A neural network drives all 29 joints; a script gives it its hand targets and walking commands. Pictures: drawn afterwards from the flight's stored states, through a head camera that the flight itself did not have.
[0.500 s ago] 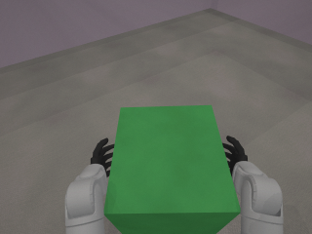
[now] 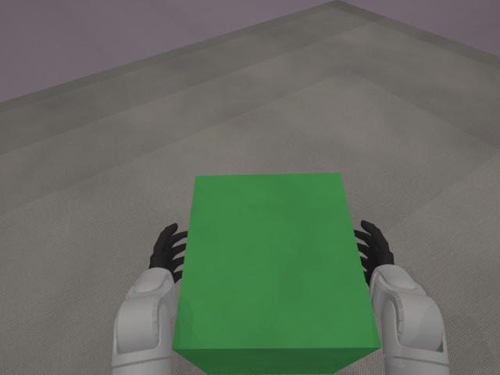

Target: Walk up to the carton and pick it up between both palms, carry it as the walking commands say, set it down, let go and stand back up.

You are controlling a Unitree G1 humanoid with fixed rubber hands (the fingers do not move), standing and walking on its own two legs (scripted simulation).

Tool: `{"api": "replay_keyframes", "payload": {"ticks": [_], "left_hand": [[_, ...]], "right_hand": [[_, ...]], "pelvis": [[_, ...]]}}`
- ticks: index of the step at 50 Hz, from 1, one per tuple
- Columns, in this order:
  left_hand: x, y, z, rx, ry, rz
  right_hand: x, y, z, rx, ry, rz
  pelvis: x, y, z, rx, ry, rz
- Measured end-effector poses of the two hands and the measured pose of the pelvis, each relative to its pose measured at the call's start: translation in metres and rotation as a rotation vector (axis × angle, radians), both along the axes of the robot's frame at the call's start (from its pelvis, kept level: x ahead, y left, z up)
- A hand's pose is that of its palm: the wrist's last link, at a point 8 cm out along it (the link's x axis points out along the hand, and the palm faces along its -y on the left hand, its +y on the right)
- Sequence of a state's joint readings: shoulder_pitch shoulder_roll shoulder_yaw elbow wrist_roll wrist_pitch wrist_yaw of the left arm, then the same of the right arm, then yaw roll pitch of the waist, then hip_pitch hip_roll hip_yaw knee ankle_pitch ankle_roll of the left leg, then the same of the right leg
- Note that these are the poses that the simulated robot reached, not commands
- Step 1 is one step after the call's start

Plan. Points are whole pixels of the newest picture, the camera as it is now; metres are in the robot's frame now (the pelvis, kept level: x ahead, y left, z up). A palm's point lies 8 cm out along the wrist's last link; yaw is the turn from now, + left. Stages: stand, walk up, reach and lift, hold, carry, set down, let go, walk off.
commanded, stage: carry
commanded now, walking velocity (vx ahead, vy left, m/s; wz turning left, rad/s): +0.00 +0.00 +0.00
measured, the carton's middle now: (268, 281) +0.28 +0.00 -0.03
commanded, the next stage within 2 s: none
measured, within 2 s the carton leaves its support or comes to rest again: neither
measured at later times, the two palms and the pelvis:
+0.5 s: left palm (146, 303) +0.22 +0.18 +0.05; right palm (374, 295) +0.22 -0.15 +0.05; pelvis -0.04 +0.01 +0.00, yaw +1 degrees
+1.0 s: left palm (142, 320) +0.19 +0.18 +0.05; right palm (379, 312) +0.20 -0.15 +0.05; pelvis -0.06 +0.01 +0.00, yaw +1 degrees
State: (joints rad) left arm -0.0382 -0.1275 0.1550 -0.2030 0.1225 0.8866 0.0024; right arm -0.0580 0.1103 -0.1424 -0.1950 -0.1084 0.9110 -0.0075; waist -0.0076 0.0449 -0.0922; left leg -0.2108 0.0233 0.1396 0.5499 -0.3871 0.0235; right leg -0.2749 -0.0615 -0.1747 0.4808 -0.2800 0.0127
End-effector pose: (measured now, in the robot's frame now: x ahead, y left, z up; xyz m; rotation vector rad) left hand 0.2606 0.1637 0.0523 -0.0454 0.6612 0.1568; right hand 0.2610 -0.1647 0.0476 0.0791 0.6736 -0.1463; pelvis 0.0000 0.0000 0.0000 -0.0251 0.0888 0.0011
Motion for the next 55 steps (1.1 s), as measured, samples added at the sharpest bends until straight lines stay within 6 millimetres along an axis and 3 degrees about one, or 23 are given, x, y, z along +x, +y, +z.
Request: {"api": "replay_keyframes", "payload": {"ticks": [8,16,34,55], "left_hand": [[-0.016,0.01,-0.009,0.008,-0.005,0.014],[-0.033,0.017,-0.003,-0.004,-0.018,0.027],[-0.056,0.017,-0.003,-0.015,-0.011,0.025],[-0.071,0.016,-0.002,-0.023,-0.004,0.035]], "right_hand": [[-0.009,0.01,-0.007,-0.008,-0.005,0.022],[-0.023,0.017,0.001,-0.019,-0.019,0.036],[-0.049,0.017,0.001,-0.024,-0.012,0.03],[-0.064,0.016,0.001,-0.017,-0.004,0.029]], "pelvis": [[-0.012,0.004,-0.004,0.006,-0.014,0.008],[-0.026,0.007,-0.002,0.006,-0.029,0.013],[-0.053,0.01,0.0,0.013,-0.036,0.014],[-0.067,0.008,0.0,0.016,-0.04,0.015]]}}
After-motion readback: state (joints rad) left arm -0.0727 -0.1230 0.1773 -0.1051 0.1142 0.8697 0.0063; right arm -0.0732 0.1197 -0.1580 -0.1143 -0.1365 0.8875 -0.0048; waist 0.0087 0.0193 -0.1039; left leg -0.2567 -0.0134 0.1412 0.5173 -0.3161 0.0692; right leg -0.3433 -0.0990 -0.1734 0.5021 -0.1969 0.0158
